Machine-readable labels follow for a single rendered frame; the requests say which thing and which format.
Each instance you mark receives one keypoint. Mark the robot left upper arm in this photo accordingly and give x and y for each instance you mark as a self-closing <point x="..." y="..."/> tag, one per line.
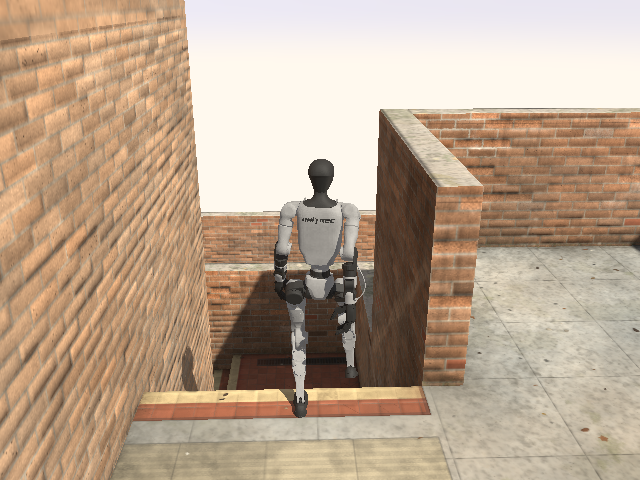
<point x="288" y="211"/>

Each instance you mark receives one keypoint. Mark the left robot shin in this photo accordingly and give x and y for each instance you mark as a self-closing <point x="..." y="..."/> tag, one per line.
<point x="299" y="368"/>

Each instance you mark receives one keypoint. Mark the right robot shin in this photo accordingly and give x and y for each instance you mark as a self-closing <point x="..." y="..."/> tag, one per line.
<point x="348" y="340"/>

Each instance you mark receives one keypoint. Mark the robot left forearm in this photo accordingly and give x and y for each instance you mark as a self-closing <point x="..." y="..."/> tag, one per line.
<point x="280" y="266"/>

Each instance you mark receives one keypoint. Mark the left robot hand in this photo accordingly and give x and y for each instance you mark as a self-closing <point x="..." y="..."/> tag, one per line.
<point x="279" y="287"/>

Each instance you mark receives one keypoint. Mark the robot shin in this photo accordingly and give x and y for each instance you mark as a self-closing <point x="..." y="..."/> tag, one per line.
<point x="299" y="368"/>
<point x="348" y="340"/>

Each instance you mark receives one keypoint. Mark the robot right upper arm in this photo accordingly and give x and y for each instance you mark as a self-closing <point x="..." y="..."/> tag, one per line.
<point x="351" y="227"/>

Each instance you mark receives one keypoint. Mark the right robot hand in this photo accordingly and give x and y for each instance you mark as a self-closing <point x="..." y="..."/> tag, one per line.
<point x="350" y="311"/>

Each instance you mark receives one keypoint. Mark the robot right forearm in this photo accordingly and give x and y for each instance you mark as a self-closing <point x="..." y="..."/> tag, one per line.
<point x="350" y="279"/>

